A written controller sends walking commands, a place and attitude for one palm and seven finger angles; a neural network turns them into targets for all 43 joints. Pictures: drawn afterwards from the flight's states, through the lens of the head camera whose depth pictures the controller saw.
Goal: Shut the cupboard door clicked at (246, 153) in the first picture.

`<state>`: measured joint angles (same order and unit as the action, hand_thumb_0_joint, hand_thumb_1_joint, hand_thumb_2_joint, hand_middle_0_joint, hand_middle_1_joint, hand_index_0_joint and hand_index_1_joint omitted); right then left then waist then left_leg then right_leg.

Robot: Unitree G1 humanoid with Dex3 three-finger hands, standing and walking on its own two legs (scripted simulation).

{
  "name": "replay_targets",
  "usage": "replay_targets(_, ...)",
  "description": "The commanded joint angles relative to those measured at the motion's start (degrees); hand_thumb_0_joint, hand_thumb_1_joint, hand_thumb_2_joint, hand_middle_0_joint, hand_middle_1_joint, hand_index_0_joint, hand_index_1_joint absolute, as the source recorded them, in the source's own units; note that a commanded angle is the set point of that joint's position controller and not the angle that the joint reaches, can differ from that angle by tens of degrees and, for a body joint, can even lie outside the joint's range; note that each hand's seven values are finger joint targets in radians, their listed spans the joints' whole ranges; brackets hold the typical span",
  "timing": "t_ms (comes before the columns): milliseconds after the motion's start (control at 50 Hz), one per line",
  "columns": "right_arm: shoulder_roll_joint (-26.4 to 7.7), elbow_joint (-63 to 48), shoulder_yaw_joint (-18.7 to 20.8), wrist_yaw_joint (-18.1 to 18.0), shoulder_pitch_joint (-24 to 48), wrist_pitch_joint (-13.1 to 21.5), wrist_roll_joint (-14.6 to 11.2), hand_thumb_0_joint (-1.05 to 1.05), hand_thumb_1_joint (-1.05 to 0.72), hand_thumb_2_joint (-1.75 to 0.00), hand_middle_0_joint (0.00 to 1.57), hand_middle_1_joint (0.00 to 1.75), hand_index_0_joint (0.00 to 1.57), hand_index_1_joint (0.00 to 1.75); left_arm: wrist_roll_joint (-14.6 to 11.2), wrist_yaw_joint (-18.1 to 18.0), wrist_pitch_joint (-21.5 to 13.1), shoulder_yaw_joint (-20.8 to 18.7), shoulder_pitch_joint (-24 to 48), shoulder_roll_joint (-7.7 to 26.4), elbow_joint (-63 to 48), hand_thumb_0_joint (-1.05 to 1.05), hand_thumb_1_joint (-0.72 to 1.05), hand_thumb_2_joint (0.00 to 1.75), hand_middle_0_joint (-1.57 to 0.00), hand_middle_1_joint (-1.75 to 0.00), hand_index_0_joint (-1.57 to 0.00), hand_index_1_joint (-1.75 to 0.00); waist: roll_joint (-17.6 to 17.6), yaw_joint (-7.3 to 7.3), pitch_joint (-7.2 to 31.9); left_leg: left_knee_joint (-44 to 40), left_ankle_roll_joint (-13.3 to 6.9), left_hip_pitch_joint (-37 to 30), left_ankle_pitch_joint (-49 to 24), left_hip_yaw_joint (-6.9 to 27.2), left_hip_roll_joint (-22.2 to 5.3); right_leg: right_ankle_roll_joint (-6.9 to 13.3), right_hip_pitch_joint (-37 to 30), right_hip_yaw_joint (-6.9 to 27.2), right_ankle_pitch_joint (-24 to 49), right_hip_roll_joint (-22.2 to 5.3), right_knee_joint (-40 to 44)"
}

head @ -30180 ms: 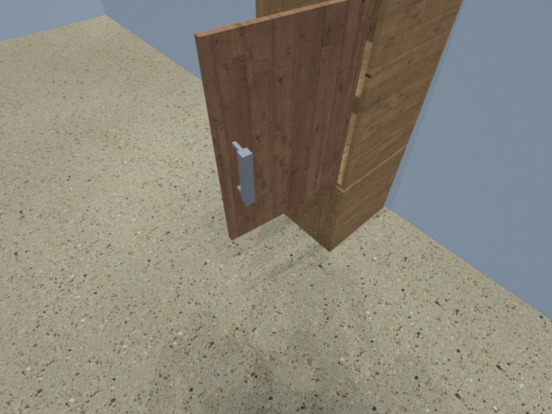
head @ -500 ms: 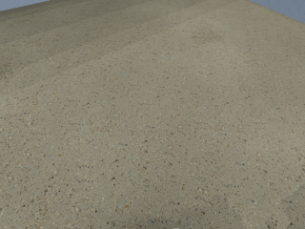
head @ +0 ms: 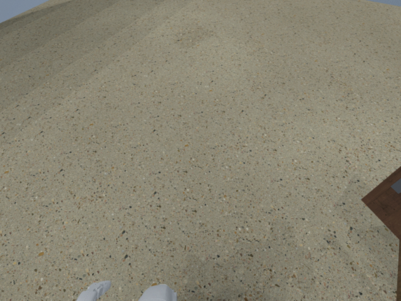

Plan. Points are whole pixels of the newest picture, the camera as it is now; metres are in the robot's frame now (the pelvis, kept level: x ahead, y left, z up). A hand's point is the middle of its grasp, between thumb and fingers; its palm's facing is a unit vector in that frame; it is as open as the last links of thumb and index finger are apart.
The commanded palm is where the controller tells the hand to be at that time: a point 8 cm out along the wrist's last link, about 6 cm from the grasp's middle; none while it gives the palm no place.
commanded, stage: turn to face it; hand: left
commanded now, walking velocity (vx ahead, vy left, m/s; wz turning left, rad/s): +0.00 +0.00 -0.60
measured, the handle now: out of the picture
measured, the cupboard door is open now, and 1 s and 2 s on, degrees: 54 54 54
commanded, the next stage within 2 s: take the last steps up to it in 1.68 s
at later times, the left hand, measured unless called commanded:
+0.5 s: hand (127, 286) +0.17 +0.18 -0.15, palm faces -0.30 -0.92 -0.24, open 7.4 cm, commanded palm none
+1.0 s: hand (150, 267) +0.21 +0.14 -0.17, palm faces -0.54 -0.82 -0.19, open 7.4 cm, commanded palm none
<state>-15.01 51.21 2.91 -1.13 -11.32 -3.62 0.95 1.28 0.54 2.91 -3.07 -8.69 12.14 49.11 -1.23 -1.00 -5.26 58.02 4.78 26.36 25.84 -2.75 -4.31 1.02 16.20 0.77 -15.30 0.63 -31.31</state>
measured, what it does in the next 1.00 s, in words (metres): steps on the spot, turning right: left foot, then right foot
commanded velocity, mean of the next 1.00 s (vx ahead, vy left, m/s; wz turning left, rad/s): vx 0.00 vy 0.00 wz -0.60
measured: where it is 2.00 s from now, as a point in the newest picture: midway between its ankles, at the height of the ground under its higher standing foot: outside the picture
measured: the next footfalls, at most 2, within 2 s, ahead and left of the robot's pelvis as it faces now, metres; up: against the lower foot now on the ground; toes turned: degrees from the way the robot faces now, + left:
left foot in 0.14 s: +0.07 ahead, +0.14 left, +0.00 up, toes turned -3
right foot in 0.52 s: -0.01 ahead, -0.13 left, +0.00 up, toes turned -24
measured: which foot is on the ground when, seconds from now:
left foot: up 0.00-0.12, down 0.14-0.52, up 0.54-0.84, down 0.86-1.00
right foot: down 0.00-0.16, up 0.18-0.50, down 0.52-0.86, up 0.88-1.00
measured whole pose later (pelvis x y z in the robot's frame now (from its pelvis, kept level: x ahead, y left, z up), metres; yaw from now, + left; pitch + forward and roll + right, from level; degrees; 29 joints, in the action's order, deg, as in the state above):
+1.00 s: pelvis +0.02 +0.01 +0.00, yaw -36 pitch +1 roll -2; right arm -11.8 49.0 0.3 -1.5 -12.2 -0.9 2.1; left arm 1.0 2.4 4.9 -5.3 -9.8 15.4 51.1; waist 2.1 0.5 -4.2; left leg 31.2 0.1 15.9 16.1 -6.8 -5.4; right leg -2.2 27.5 -0.1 -27.5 0.9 -61.4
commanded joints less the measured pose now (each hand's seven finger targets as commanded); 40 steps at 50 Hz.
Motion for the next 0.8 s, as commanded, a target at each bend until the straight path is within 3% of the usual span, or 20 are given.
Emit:
replay_targets(0,-3.1,-5.4,1.1,0.1,0.2,1.9,-0.3,0.00,-0.90,-0.90,0.20,0.30,0.20,0.30,0.6,-0.8,-1.2,-3.7,-0.3,12.9,-4.2,0.00,0.90,0.90,-0.20,-0.30,-0.20,-0.30,10.3,1.47,6.7,-9.3,-0.4,-1.8,-1.2,0.8,1.6,9.5,-2.9,16.4,16.1,-12.7,10.4)
replay_targets(80,-3.5,-4.2,0.9,-0.6,-4.7,3.1,-0.5,0.00,-0.90,-0.90,0.20,0.30,0.20,0.30,0.0,-0.5,-0.6,-3.9,1.4,12.1,-4.4,0.00,0.90,0.90,-0.20,-0.30,-0.20,-0.30,9.6,-1.09,8.1,-28.0,-1.2,-13.7,-9.7,0.6,3.0,5.8,2.4,18.2,13.1,-9.7,5.9)
replay_targets(100,-5.6,-4.0,1.3,-0.7,-6.5,3.6,-0.4,0.00,-0.90,-0.90,0.20,0.30,0.20,0.30,-0.3,-0.4,-0.3,-3.5,1.6,10.2,-4.9,0.00,0.90,0.90,-0.20,-0.30,-0.20,-0.30,3.8,-1.87,8.6,-36.1,-2.7,-19.3,-10.1,5.2,-1.0,2.9,7.9,15.4,5.9,-5.6,1.6)
replay_targets(120,-11.4,-4.3,2.2,-1.0,-7.1,4.1,0.6,0.00,-0.90,-0.90,0.20,0.30,0.20,0.30,-0.9,0.2,-0.1,-2.8,-0.3,6.7,-6.0,0.00,0.90,0.90,-0.20,-0.30,-0.20,-0.30,-12.6,-1.56,9.2,-41.8,-7.7,-24.7,-11.4,18.7,-14.3,-0.5,16.7,7.3,-8.0,2.6,-9.8)
replay_targets(140,-13.5,-5.2,2.4,-1.3,-8.4,3.9,0.8,0.00,-0.90,-0.90,0.20,0.30,0.20,0.30,-0.5,0.6,-0.5,-2.6,1.2,6.9,-7.2,0.00,0.90,0.90,-0.20,-0.30,-0.20,-0.30,-14.8,-2.55,8.3,-43.6,-13.4,-20.6,-16.5,25.1,-23.4,-2.1,17.4,0.9,-20.1,2.6,-22.8)
replay_targets(160,-12.1,-4.6,2.0,-1.4,-6.8,4.2,1.2,0.00,-0.90,-0.90,0.20,0.30,0.20,0.30,0.3,0.7,-0.1,-3.1,1.9,7.9,-6.2,0.00,0.90,0.90,-0.20,-0.30,-0.20,-0.30,-14.5,-2.02,7.6,-43.5,-14.3,-17.4,-19.0,24.1,-22.6,-2.6,16.9,3.0,-19.3,0.7,-30.9)
replay_targets(180,-10.6,-5.6,1.6,-1.4,-3.5,4.2,1.2,0.00,-0.90,-0.90,0.20,0.30,0.20,0.30,0.2,1.2,-0.1,-3.6,1.1,8.3,-5.3,0.00,0.90,0.90,-0.20,-0.30,-0.20,-0.30,-11.8,-0.02,6.2,-42.5,-13.8,-15.3,-21.2,18.9,-19.7,-2.9,16.4,2.5,-16.1,-0.4,-35.2)
replay_targets(240,-8.6,-6.1,1.0,-1.5,-0.8,4.0,1.1,0.00,-0.90,-0.90,0.20,0.30,0.20,0.30,-0.2,2.1,0.5,-3.1,0.5,6.3,-4.2,0.00,0.90,0.90,-0.20,-0.30,-0.20,-0.30,-8.7,1.04,5.1,-39.1,-12.1,-17.3,-29.7,6.4,-15.0,-4.1,15.7,-0.8,-11.9,-2.0,-33.3)
replay_targets(380,-9.9,-3.1,2.3,-0.8,-5.1,3.5,1.0,0.00,-0.90,-0.90,0.20,0.30,0.20,0.30,-0.2,2.2,0.1,-2.3,2.9,4.5,-4.7,0.00,0.90,0.90,-0.20,-0.30,-0.20,-0.30,-11.8,-1.51,7.3,-34.9,-11.7,-20.6,-34.2,-0.2,-16.2,-3.3,7.8,-6.2,-10.9,-1.1,-15.0)
replay_targets(440,-10.4,-3.0,2.9,-0.4,-3.3,3.1,0.6,0.00,-0.90,-0.90,0.20,0.30,0.20,0.30,-0.2,1.9,-0.4,-2.4,-0.6,5.7,-3.7,0.00,0.90,0.90,-0.20,-0.30,-0.20,-0.30,-10.5,0.72,8.0,-29.0,-8.6,-16.6,-30.3,-3.0,-15.8,-1.9,-1.9,-7.3,-2.0,-0.1,-1.0)
replay_targets(460,-10.1,-3.4,3.0,-0.2,-2.2,3.1,0.3,0.00,-0.90,-0.90,0.20,0.30,0.20,0.30,0.0,1.7,-0.9,-3.0,-4.5,7.5,-2.5,0.00,0.90,0.90,-0.20,-0.30,-0.20,-0.30,-6.4,2.92,9.3,-22.5,-5.8,-12.3,-24.9,-5.1,-13.6,-0.9,-9.3,-5.3,4.9,-1.5,6.9)
replay_targets(480,-6.1,-5.0,2.3,0.2,-1.9,2.9,-0.4,0.00,-0.90,-0.90,0.20,0.30,0.20,0.30,0.5,0.9,-1.7,-3.9,-7.7,13.7,-1.5,0.00,0.90,0.90,-0.20,-0.30,-0.20,-0.30,10.7,4.45,10.2,-11.0,-1.9,-0.5,-7.1,-9.4,-7.1,3.2,-18.2,9.8,15.3,-13.7,12.7)
replay_targets(500,-4.0,-7.7,1.4,0.2,1.8,2.4,-0.1,0.00,-0.90,-0.90,0.20,0.30,0.20,0.30,0.1,0.1,-1.8,-4.5,-9.6,17.2,-0.8,0.00,0.90,0.90,-0.20,-0.30,-0.20,-0.30,18.2,5.89,7.6,1.2,-0.4,8.8,11.4,-5.6,-1.1,9.2,-15.5,21.9,30.3,-23.3,12.7)
replay_targets(520,-4.7,-7.7,1.2,-0.4,3.2,1.7,-0.1,0.00,-0.90,-0.90,0.20,0.30,0.20,0.30,-0.2,-0.7,-1.7,-4.6,-9.7,16.8,-0.9,0.00,0.90,0.90,-0.20,-0.30,-0.20,-0.30,14.1,5.88,7.8,7.0,-0.9,10.5,9.3,1.2,-1.8,12.1,-13.4,21.6,27.6,-22.7,12.4)
replay_targets(540,-4.7,-7.1,1.3,-0.7,3.7,1.8,-0.2,0.00,-0.90,-0.90,0.20,0.30,0.20,0.30,0.0,-1.0,-1.6,-4.6,-6.4,15.6,-1.4,0.00,0.90,0.90,-0.20,-0.30,-0.20,-0.30,17.6,4.49,6.6,9.7,-0.8,12.7,7.0,3.0,-2.2,12.2,-12.0,22.4,22.9,-20.4,12.7)
replay_targets(560,-5.7,-6.2,1.5,-0.6,3.1,2.0,0.0,0.00,-0.90,-0.90,0.20,0.30,0.20,0.30,-0.1,-1.2,-1.5,-4.0,-3.2,13.3,-2.2,0.00,0.90,0.90,-0.20,-0.30,-0.20,-0.30,16.6,3.16,5.7,9.7,-0.6,11.7,3.1,3.8,-2.8,11.3,-10.4,18.5,21.3,-18.0,11.9)
replay_targets(580,-5.4,-5.3,1.5,-0.3,1.8,2.0,0.0,0.00,-0.90,-0.90,0.20,0.30,0.20,0.30,0.0,-1.1,-1.5,-3.5,-0.6,12.2,-3.1,0.00,0.90,0.90,-0.20,-0.30,-0.20,-0.30,13.4,1.50,6.3,7.9,-0.1,8.8,0.2,3.0,-2.7,10.1,-8.7,14.4,21.5,-15.7,10.8)
replay_targets(620,-4.2,-4.5,1.2,0.1,0.4,1.9,0.0,0.00,-0.90,-0.90,0.20,0.30,0.20,0.30,0.2,-1.0,-1.6,-3.4,0.2,11.9,-3.6,0.00,0.90,0.90,-0.20,-0.30,-0.20,-0.30,10.5,0.94,7.7,2.2,0.3,4.2,-1.8,1.3,-1.3,9.1,-6.7,12.1,22.0,-13.3,10.0)
replay_targets(720,-3.5,-5.5,1.0,0.0,1.0,2.2,-0.3,0.00,-0.90,-0.90,0.20,0.30,0.20,0.30,0.4,-0.8,-1.3,-3.8,-1.3,13.2,-3.2,0.00,0.90,0.90,-0.20,-0.30,-0.20,-0.30,9.8,1.72,7.7,-11.4,-0.1,-0.6,-1.5,0.6,1.5,9.7,-5.8,17.1,19.0,-12.8,9.5)
replay_targets(780,-3.7,-4.1,0.9,-0.5,-4.4,3.1,-0.6,0.00,-0.90,-0.90,0.20,0.30,0.20,0.30,-0.1,-0.7,-0.9,-3.9,1.4,12.8,-3.4,0.00,0.90,0.90,-0.20,-0.30,-0.20,-0.30,9.8,-1.04,9.0,-27.3,-0.6,-10.9,-9.7,0.5,2.6,6.5,-1.5,18.0,18.2,-10.5,5.0)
